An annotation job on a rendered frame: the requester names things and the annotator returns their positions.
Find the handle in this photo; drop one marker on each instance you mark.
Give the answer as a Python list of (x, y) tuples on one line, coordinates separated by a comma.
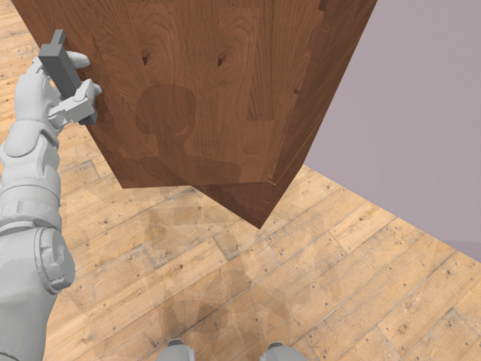
[(56, 61)]

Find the right robot shin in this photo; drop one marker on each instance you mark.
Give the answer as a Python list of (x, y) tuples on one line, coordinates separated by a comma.
[(275, 344)]

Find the robot shin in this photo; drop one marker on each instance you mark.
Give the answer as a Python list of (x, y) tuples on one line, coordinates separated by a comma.
[(275, 344), (175, 342)]

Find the cupboard door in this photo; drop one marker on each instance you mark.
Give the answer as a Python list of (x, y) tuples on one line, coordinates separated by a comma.
[(194, 92)]

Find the left robot shin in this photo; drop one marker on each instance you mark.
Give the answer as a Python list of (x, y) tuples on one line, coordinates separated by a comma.
[(175, 342)]

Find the left robot hand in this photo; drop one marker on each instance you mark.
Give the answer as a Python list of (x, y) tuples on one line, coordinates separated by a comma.
[(35, 98)]

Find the robot left upper arm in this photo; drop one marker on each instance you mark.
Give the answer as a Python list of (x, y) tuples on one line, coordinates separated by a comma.
[(35, 266)]

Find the left robot forearm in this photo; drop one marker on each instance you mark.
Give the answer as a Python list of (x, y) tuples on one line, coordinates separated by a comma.
[(30, 188)]

